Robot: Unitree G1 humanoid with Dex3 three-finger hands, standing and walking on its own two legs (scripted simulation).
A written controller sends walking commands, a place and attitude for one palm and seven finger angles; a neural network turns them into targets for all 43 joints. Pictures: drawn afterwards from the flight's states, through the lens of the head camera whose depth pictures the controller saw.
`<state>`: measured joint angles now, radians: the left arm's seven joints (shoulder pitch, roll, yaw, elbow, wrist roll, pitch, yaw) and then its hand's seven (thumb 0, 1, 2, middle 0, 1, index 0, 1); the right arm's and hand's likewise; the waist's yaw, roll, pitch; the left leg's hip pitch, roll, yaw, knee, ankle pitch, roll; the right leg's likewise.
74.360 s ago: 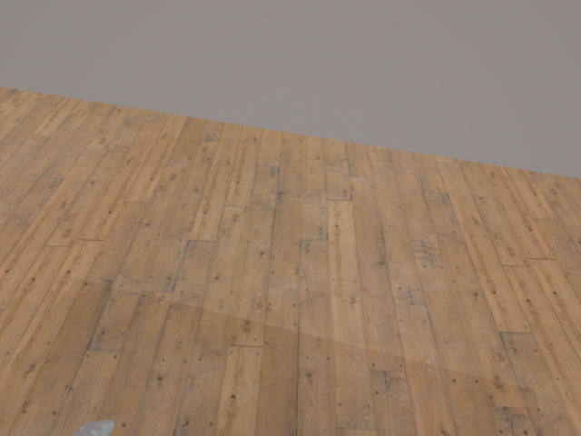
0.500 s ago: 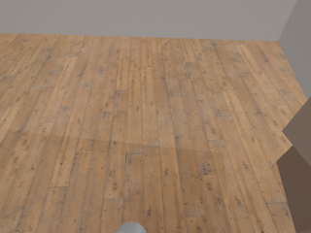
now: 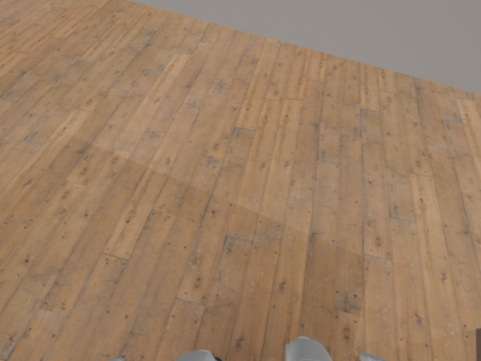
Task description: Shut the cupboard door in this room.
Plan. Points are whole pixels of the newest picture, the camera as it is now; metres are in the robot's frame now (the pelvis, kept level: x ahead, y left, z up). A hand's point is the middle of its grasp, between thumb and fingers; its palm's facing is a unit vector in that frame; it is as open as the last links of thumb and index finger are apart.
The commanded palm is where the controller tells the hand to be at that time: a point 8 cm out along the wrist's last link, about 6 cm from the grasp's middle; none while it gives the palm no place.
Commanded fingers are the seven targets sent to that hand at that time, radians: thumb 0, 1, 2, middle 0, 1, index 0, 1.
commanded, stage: walk to a spot facing it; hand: left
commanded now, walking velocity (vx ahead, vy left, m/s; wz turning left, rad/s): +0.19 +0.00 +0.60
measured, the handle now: out of the picture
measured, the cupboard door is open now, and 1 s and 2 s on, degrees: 21 21 21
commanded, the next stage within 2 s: turn to face it in 0.44 s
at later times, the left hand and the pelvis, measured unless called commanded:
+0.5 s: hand out of the picture +0.11 +0.16 -0.16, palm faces +0.33 -0.91 -0.25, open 7.4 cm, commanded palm none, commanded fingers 0.00 0.90 0.90 -0.20 -0.30 -0.20 -0.30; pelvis +0.11 -0.04 +0.00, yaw +20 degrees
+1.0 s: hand out of the picture +0.11 +0.15 -0.17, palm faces +0.32 -0.93 -0.18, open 7.4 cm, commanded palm none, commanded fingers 0.00 0.90 0.90 -0.20 -0.30 -0.20 -0.30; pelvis +0.16 -0.02 +0.00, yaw +12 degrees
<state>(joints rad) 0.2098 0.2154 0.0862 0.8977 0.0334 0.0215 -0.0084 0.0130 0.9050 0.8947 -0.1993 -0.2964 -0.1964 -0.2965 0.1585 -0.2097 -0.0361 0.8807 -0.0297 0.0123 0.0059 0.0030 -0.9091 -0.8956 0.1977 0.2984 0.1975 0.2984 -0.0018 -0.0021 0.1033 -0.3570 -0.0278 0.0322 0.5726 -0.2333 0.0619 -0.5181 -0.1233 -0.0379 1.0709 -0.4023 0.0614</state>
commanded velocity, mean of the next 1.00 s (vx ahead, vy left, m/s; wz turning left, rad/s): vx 0.01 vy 0.00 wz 0.01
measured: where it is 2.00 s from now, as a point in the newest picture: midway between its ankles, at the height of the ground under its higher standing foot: outside the picture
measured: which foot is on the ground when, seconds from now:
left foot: down 0.00-0.20, up 0.22-0.54, down 0.56-1.00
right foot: up 0.00-0.18, down 0.20-0.56, up 0.58-0.80, down 0.82-1.00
